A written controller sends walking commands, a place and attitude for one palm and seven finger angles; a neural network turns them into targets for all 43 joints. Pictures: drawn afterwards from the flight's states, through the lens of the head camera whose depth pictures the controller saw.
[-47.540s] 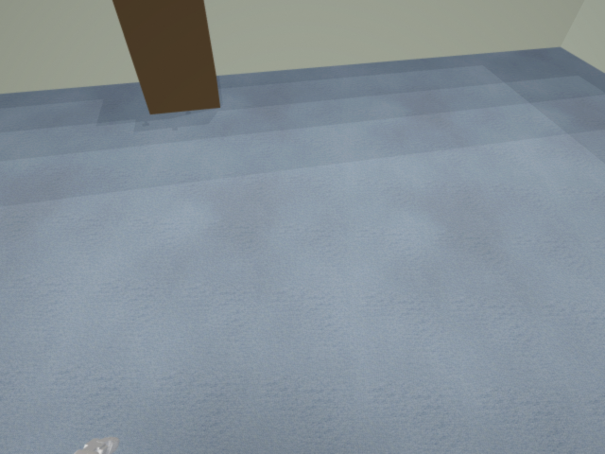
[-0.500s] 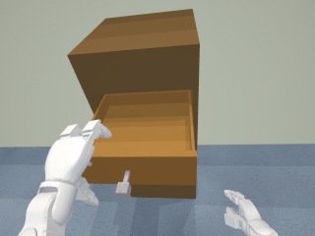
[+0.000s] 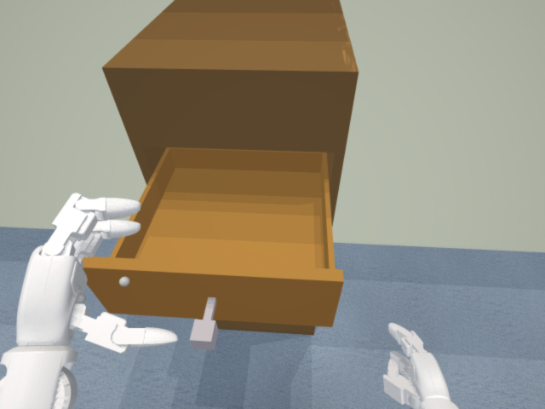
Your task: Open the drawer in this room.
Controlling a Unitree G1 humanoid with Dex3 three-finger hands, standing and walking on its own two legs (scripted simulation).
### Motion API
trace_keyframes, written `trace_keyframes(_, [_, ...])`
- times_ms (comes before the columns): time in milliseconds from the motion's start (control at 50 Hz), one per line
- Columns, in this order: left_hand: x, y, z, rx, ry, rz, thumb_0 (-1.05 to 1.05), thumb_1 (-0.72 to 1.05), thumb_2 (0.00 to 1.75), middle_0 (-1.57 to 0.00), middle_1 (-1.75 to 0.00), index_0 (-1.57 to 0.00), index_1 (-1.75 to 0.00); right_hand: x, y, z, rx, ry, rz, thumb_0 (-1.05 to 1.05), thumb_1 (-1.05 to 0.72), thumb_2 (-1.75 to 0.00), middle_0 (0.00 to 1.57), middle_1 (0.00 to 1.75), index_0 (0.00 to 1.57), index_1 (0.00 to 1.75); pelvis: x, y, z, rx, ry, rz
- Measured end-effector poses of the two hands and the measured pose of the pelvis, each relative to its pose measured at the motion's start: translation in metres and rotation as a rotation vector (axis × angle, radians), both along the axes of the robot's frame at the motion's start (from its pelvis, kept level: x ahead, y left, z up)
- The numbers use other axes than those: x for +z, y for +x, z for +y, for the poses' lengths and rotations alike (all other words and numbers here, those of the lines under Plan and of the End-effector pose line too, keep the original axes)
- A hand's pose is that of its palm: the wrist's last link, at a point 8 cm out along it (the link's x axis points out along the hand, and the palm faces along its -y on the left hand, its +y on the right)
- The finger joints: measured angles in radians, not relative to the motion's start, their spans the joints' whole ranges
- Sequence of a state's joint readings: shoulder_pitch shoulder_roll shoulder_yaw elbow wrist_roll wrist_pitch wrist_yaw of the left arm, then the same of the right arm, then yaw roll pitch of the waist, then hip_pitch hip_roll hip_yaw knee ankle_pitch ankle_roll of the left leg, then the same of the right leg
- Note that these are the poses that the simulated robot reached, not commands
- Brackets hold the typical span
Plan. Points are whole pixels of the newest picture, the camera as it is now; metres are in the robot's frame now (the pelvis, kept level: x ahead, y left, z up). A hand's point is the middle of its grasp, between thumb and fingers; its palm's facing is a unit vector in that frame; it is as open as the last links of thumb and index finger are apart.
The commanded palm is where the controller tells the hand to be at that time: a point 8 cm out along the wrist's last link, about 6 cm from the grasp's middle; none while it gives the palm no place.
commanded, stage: draw the hand back to the body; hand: left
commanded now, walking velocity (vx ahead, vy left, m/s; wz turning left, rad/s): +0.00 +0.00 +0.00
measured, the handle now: (207, 322) +0.23 +0.13 +0.01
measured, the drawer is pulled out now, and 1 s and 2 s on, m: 0.29 0.29 0.29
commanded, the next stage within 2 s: step back with the hand held close in 0.78 s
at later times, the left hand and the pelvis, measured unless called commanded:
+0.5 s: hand (83, 263) +0.21 +0.24 +0.18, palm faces +0.39 -0.83 -0.40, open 9.3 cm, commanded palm +0.15 +0.28 +0.20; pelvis +0.03 +0.00 +0.00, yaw +0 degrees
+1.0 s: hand (77, 257) +0.20 +0.24 +0.20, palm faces +0.43 -0.78 -0.46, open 7.5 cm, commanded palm +0.14 +0.27 +0.20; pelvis +0.02 -0.01 +0.00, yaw +1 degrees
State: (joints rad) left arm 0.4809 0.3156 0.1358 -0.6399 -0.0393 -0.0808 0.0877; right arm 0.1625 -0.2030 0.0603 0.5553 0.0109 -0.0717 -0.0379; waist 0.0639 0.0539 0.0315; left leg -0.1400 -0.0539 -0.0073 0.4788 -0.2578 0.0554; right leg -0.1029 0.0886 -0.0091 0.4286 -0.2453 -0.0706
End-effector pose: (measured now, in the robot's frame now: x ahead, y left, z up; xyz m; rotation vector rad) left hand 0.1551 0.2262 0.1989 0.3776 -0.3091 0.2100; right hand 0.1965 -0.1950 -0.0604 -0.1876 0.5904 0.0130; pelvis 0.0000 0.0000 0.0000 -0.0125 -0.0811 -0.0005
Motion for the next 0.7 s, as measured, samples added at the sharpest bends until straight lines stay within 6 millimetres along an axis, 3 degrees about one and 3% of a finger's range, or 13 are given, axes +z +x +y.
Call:
trace_keyframes(200, [-0.002,0.012,0.022,0.064,-0.003,0.003,0.00,-0.06,0.49,-0.28,-0.92,-0.27,-0.91,-0.022,-0.018,-0.017,-0.061,-0.027,0.109,0.02,-0.90,-0.90,0.20,0.30,0.20,0.30,0.000,0.015,0.005,0.004,0.001,0.026])
trace_keyframes(540, [-0.002,0.012,0.053,0.189,0.068,0.047,0.01,0.53,0.74,-0.24,-0.54,-0.23,-0.53,-0.015,0.018,-0.015,-0.078,0.006,0.053,0.02,-0.90,-0.90,0.20,0.30,0.20,0.30,-0.001,0.026,0.003,0.008,0.002,0.048])
trace_keyframes(700, [-0.002,0.006,0.047,0.198,0.053,0.044,0.01,0.77,0.85,-0.22,-0.38,-0.21,-0.37,-0.015,0.022,-0.013,-0.050,0.009,0.046,0.01,-0.90,-0.90,0.20,0.30,0.20,0.30,-0.001,0.026,0.001,0.019,0.004,0.046])
